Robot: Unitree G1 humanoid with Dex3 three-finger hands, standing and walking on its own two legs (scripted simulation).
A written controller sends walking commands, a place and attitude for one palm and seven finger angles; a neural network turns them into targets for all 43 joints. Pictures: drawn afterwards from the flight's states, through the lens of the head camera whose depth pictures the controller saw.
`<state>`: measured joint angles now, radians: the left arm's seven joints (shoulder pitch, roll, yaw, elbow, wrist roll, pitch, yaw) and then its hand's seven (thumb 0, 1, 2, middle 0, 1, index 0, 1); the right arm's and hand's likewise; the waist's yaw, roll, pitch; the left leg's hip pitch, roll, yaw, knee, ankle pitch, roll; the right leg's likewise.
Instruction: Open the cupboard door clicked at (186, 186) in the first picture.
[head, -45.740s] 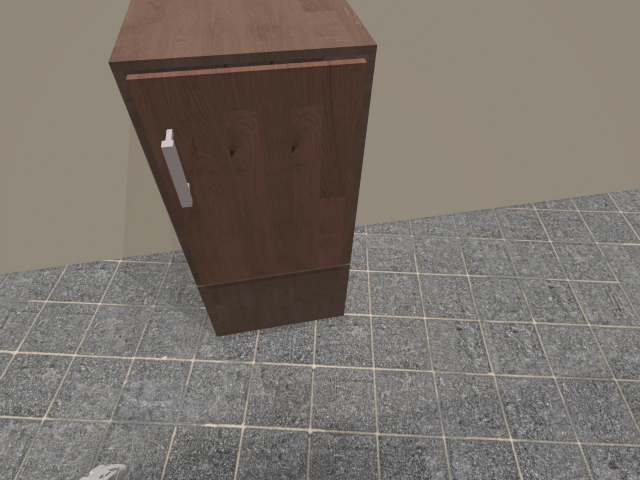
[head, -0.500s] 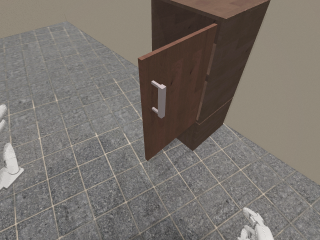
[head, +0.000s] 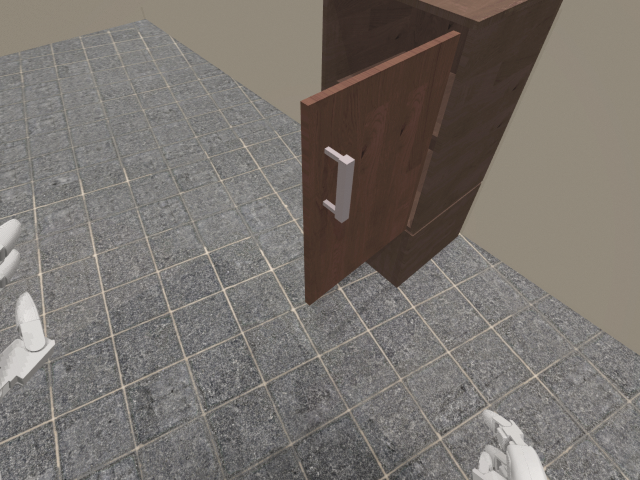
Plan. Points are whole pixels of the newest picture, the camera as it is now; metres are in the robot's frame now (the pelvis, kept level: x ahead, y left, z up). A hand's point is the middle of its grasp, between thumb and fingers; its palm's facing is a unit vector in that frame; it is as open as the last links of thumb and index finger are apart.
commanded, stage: stop stepping back and stand still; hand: left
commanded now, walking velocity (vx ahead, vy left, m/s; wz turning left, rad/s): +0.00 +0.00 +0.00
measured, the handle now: (336, 185) +0.61 +0.01 -0.01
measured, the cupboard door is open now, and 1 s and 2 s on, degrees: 91 91 91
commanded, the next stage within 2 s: let the arm hang, fingers relaxed in 0.08 s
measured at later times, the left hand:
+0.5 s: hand out of the picture +0.02 +0.18 -0.18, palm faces +0.03 -0.98 -0.19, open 7.0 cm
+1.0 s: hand out of the picture -0.01 +0.18 -0.18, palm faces +0.05 -0.98 -0.20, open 7.3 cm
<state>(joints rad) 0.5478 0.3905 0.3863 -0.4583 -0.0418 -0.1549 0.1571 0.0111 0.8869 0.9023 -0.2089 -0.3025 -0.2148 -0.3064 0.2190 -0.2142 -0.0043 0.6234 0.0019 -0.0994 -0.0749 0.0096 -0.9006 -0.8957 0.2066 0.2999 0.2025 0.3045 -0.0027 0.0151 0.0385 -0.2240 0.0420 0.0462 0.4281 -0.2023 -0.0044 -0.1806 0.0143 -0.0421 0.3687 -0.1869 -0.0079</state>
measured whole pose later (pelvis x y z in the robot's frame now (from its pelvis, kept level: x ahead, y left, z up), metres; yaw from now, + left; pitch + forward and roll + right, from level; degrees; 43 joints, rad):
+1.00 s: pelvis -0.01 +0.01 +0.00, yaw +1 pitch -1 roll +0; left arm 0.27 0.13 0.01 1.13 0.02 0.00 0.03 0.00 0.91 0.90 -0.20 -0.30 -0.20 -0.30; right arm 0.30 -0.11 -0.01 1.13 -0.03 0.02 -0.03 0.00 -0.91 -0.90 0.20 0.30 0.20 0.30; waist 0.00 0.03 0.04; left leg -0.23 0.00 0.04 0.45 -0.20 0.02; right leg -0.21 -0.03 -0.05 0.45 -0.22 0.00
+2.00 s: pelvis +0.02 +0.00 +0.00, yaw +1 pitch -1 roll +0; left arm 0.24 0.15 0.01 1.15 0.01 -0.01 0.03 0.00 0.91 0.90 -0.20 -0.30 -0.20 -0.30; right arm 0.24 -0.15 0.00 1.15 -0.02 0.00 -0.03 0.00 -0.91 -0.90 0.20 0.30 0.20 0.30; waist 0.00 0.01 0.05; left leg -0.16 0.01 0.04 0.39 -0.21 0.00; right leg -0.13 -0.02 -0.05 0.38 -0.23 0.00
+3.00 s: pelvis +0.03 +0.01 +0.00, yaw +1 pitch -1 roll +0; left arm 0.21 0.19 0.01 1.15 0.01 -0.01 0.02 0.00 0.91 0.90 -0.20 -0.30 -0.20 -0.30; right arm 0.20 -0.19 0.00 1.15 -0.02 0.00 -0.03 0.00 -0.90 -0.90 0.20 0.30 0.20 0.30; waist 0.00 0.00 0.06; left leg -0.13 0.00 0.04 0.36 -0.21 0.01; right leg -0.11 -0.02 -0.05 0.35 -0.23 0.00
